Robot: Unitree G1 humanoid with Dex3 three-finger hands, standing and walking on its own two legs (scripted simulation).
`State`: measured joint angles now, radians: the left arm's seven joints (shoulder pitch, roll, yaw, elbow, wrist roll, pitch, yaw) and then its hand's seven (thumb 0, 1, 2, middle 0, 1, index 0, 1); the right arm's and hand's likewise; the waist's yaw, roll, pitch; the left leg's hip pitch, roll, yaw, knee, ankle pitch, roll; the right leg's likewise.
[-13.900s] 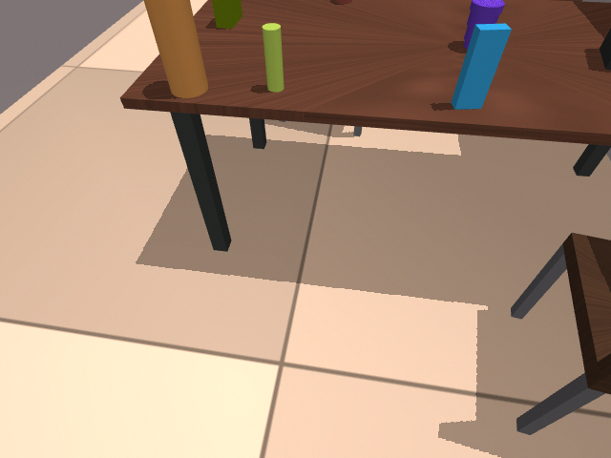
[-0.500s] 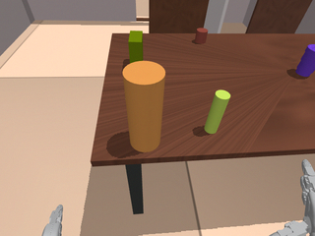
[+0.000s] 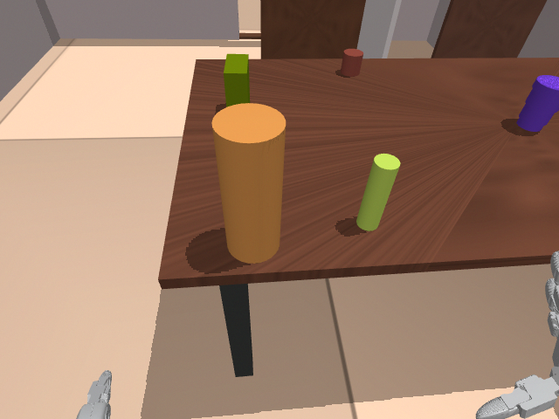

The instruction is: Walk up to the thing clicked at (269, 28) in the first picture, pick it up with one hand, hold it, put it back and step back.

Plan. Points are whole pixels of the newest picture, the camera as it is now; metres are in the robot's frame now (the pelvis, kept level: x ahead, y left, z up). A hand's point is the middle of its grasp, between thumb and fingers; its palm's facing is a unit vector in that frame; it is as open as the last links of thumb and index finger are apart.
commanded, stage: rise first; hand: right
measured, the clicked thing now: (376, 194) +0.50 -0.19 +0.03
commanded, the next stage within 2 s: go down in 0.20 s
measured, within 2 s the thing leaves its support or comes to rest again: neither
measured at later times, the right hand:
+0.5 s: hand (527, 335) +0.19 -0.27 +0.10, palm faces +0.39 +0.84 -0.38, open 17.5 cm
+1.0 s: hand (527, 260) +0.29 -0.31 +0.12, palm faces +0.23 +0.96 -0.19, open 17.6 cm
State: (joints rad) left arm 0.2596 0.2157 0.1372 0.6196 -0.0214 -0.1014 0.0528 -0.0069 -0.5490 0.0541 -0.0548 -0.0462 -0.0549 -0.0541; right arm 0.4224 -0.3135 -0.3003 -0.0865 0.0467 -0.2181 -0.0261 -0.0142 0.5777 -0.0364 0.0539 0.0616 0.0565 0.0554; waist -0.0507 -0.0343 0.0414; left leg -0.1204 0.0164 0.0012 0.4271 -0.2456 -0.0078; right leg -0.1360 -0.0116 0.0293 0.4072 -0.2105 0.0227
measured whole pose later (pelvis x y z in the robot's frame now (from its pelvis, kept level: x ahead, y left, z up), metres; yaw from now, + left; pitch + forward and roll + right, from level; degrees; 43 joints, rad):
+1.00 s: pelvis +0.01 +0.00 +0.00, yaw -1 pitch +0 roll +0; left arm 0.18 0.22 0.04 0.70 -0.03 -0.13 0.15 -0.01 -0.53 0.03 -0.05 -0.04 -0.06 -0.05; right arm -0.03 -0.47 -0.50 0.35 0.24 -0.17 0.36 -0.01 0.57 -0.03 0.05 0.06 0.05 0.05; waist -0.01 -0.01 -0.02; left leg -0.19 0.02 0.01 0.46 -0.28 -0.01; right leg -0.21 -0.01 0.04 0.46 -0.25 0.02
